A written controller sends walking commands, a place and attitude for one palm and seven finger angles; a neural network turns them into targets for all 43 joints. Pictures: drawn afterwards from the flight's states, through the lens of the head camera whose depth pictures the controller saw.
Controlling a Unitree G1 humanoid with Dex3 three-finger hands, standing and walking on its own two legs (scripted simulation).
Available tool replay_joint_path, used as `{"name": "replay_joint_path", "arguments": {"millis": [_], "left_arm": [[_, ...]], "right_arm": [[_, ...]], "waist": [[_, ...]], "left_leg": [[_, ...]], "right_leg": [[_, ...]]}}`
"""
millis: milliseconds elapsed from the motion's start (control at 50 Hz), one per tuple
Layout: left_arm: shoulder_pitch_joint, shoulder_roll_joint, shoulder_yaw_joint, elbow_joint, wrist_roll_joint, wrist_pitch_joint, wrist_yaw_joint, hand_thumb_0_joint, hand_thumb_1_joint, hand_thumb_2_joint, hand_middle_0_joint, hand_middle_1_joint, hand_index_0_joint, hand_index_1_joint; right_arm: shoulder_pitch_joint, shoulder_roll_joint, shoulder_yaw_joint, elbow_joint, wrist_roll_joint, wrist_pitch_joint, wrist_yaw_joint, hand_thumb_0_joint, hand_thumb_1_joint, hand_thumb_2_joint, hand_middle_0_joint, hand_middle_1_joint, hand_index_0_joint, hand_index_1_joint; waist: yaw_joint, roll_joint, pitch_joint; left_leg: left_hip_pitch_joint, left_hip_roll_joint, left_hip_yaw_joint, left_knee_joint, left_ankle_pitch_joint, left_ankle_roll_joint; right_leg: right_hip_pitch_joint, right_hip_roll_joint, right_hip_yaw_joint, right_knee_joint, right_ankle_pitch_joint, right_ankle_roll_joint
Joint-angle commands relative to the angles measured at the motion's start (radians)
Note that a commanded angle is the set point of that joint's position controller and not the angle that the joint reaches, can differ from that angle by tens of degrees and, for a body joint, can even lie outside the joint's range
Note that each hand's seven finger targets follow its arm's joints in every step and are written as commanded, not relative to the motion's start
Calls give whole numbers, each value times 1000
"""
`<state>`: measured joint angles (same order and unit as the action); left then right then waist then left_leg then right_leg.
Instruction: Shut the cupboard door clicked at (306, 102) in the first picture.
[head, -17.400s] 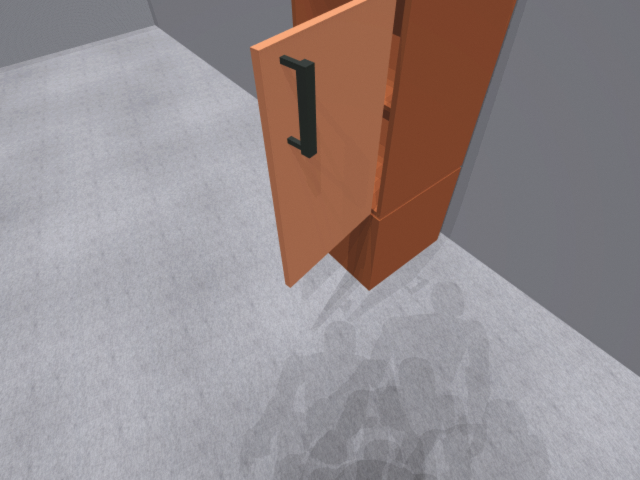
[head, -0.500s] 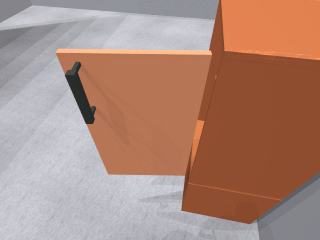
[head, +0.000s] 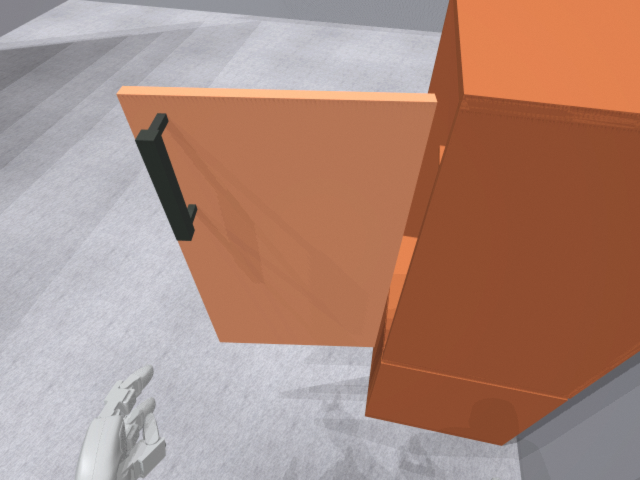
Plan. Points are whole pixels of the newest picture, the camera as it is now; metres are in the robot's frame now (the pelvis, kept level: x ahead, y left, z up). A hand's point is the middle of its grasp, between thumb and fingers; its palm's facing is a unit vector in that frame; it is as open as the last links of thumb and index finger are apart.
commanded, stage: raise the hand and make a fist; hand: left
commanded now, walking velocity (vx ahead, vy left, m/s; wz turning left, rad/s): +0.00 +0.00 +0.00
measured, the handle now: (173, 181) +0.42 +0.20 +0.16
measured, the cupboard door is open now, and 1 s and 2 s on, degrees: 100 100 100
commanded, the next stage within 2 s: bring the fist close to the handle in 1.76 s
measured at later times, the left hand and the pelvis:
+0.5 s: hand (159, 447) +0.16 +0.18 +0.03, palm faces -0.02 -1.00 -0.05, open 5.0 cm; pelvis -0.04 -0.03 -0.05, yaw +1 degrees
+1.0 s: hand (119, 393) +0.19 +0.20 +0.11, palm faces +0.02 -1.00 -0.05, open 3.2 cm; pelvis -0.03 +0.01 -0.01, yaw +0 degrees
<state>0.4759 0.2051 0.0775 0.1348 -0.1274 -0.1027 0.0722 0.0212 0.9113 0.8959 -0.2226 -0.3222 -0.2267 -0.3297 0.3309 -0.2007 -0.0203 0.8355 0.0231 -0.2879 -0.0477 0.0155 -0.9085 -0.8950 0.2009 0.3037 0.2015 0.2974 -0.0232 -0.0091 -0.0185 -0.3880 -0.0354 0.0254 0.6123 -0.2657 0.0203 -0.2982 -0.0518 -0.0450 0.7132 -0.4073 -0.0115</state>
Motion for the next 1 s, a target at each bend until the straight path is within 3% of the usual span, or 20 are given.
{"name": "replay_joint_path", "arguments": {"millis": [0, 20, 40, 60, 100, 120, 180, 220, 280, 300, 360, 400, 480, 580, 740, 780, 860, 880, 940, 980], "left_arm": [[183, 29, 139, 21, -82, -282, -148, 0, 900, 900, -347, -460, -347, -460], [205, 23, 164, 1, -104, -367, -224, 0, 900, 900, -365, -480, -365, -480], [237, 37, 197, 20, -132, -441, -304, 0, 900, 900, -383, -500, -383, -500], [220, 43, 192, 4, -156, -503, -389, 0, 900, 900, -402, -520, -402, -520], [166, 132, 256, -59, -197, -488, -470, 0, 900, 900, -438, -560, -438, -560], [135, 158, 277, -124, -221, -451, -481, 0, 900, 900, -457, -580, -457, -580], [-64, 205, 280, -331, -242, -382, -434, 0, 900, 900, -512, -640, -512, -640], [-139, 196, 238, -484, -221, -394, -384, 0, 900, 900, -548, -680, -548, -680], [-251, 207, 183, -551, -191, -432, -356, 0, 900, 900, -603, -740, -603, -740], [-247, 199, 170, -517, -191, -429, -365, 0, 900, 900, -622, -760, -622, -760], [-195, 203, 165, -417, -206, -365, -413, 0, 900, 900, -677, -820, -677, -820], [-159, 208, 177, -386, -216, -290, -434, 0, 900, 900, -713, -860, -713, -860], [-83, 245, 283, -375, -237, -178, -397, 0, 900, 900, -787, -940, -787, -940], [-73, 210, 271, -425, -239, -179, -346, 0, 900, 900, -878, -1040, -878, -1040], [-111, 185, 198, -574, -216, -179, -328, 0, 900, 900, -1025, -1200, -1025, -1200], [-116, 216, 228, -591, -207, -163, -311, 0, 900, 900, -1062, -1240, -1062, -1240], [-170, 183, 188, -632, -199, -116, -294, 0, 900, 900, -1135, -1320, -1135, -1320], [-176, 205, 209, -625, -196, -99, -287, 0, 900, 900, -1153, -1340, -1153, -1340], [-213, 187, 187, -654, -193, -46, -289, 0, 900, 900, -1208, -1400, -1208, -1400], [-219, 208, 206, -631, -190, -7, -289, 0, 900, 900, -1245, -1440, -1245, -1440]], "right_arm": [[-184, -147, -64, -243, -12, -72, 35, 0, -900, -900, 200, 300, 200, 300], [-186, -151, -68, -263, -24, -61, 47, 0, -900, -900, 200, 300, 200, 300], [-200, -150, -83, -276, -23, -51, 52, 0, -900, -900, 200, 300, 200, 300], [-214, -155, -87, -304, -20, -49, 55, 0, -900, -900, 200, 300, 200, 300], [-232, -161, -86, -381, 1, -30, 53, 0, -900, -900, 200, 300, 200, 300], [-240, -160, -82, -418, 11, -20, 42, 0, -900, -900, 200, 300, 200, 300], [-218, -153, -66, -473, 23, -7, 3, 0, -900, -900, 200, 300, 200, 300], [-182, -145, -56, -474, 18, -17, -12, 0, -900, -900, 200, 300, 200, 300], [-152, -153, -38, -436, 11, -34, -35, 0, -900, -900, 200, 300, 200, 300], [-149, -150, -35, -423, 15, -40, -42, 0, -900, -900, 200, 300, 200, 300], [-148, -160, -23, -412, 27, -48, -55, 0, -900, -900, 200, 300, 200, 300], [-155, -157, -15, -421, 36, -45, -61, 0, -900, -900, 200, 300, 200, 300], [-177, -137, -11, -431, 33, -40, -61, 0, -900, -900, 200, 300, 200, 300], [-166, -135, -8, -425, 24, -45, -47, 0, -900, -900, 200, 300, 200, 300], [-140, -153, -4, -424, 26, -79, -33, 0, -900, -900, 200, 300, 200, 300], [-142, -159, -2, -415, 25, -78, -31, 0, -900, -900, 200, 300, 200, 300], [-153, -155, 12, -420, 30, -72, -28, 0, -900, -900, 200, 300, 200, 300], [-156, -158, 12, -416, 28, -68, -30, 0, -900, -900, 200, 300, 200, 300], [-163, -154, 22, -423, 32, -61, -30, 0, -900, -900, 200, 300, 200, 300], [-164, -159, 26, -415, 32, -52, -31, 0, -900, -900, 200, 300, 200, 300]], "waist": [[59, -175, -17], [75, -163, -106], [96, -204, -176], [94, -187, -204], [111, -18, -243], [111, 12, -262], [55, 3, -228], [25, 73, -231], [-27, 46, -185], [-29, 50, -164], [-17, 56, -136], [12, 70, -151], [73, 7, -197], [76, -36, -160], [63, 66, -216], [68, 49, -215], [63, 104, -162], [62, 65, -158], [67, 101, -157], [66, 51, -150]], "left_leg": [[-139, 23, -59, 131, 104, -25], [-152, 19, -45, 200, 208, -25], [-199, 19, -33, 258, 218, -35], [-249, 15, -29, 294, 167, -37], [-265, 3, -3, 317, 89, -26], [-261, 0, 7, 322, 50, -20], [-275, 14, -13, 340, -85, 0], [-226, 25, -31, 343, -76, 10], [-225, 43, -52, 363, -79, 23], [-232, 44, -55, 360, -92, 21], [-231, 43, -61, 319, -112, 19], [-207, 38, -60, 291, -90, 20], [-161, 35, -69, 228, -26, 11], [-120, 37, -69, 167, 39, 4], [28, 39, -65, 88, 84, 13], [34, 42, -70, 74, 90, 13], [69, 49, -86, 18, 49, 3], [65, 49, -88, 12, 48, 7], [106, 51, -90, -24, 52, 2], [113, 52, -88, -35, 60, 6]], "right_leg": [[-292, 53, -46, -21, 194, -10], [-295, 57, -54, 80, 361, -10], [-309, 59, -45, 159, 406, -3], [-341, 54, -20, 195, 367, -1], [-338, 38, 46, 178, 253, -5], [-330, 34, 77, 145, 181, 1], [-392, 27, 152, 39, -84, 29], [-406, 33, 149, 26, -86, 21], [-444, 46, 145, 26, -74, 26], [-445, 46, 149, 14, -91, 22], [-412, 47, 141, -19, -126, 20], [-351, 31, 162, -51, -100, 33], [-235, 20, 143, -62, 20, 46], [-202, 36, 78, -39, 169, 39], [-185, 71, -9, -25, 191, 6], [-162, 75, -16, -32, 196, 3], [-165, 81, -38, -55, 159, -2], [-146, 81, -36, -68, 162, -1], [-121, 82, -42, -92, 172, -3], [-94, 85, -38, -116, 179, -1]]}}
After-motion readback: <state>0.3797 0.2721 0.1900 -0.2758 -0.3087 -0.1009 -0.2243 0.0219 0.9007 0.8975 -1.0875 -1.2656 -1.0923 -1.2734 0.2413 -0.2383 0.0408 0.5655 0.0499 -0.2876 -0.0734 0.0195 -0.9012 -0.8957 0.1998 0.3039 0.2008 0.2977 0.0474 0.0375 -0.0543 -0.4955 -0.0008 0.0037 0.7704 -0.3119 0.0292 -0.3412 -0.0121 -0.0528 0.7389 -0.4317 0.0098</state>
